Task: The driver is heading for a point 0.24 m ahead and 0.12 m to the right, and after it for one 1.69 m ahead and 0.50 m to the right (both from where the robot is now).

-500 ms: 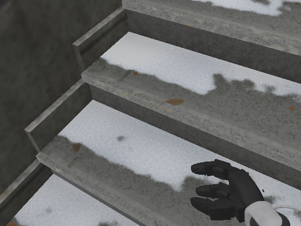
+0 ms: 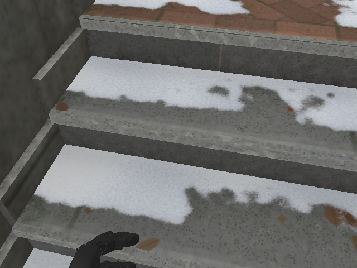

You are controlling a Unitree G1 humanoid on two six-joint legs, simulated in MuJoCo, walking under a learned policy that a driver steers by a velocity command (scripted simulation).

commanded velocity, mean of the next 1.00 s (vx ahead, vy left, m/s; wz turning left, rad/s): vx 0.14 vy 0.00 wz -0.54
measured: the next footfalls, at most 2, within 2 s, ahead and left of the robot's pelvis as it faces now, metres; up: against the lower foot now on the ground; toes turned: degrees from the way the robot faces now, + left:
left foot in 0.50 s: +0.33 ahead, +0.15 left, +0.17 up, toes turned -16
right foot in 0.96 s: +0.24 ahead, -0.13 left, +0.17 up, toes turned -39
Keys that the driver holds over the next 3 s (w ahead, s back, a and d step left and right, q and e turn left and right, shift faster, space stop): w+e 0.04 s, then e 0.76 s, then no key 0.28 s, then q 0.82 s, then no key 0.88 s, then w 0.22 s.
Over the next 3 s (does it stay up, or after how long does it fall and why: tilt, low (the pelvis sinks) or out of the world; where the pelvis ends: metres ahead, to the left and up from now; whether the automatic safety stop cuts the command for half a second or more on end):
stays up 0.23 -0.03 0.17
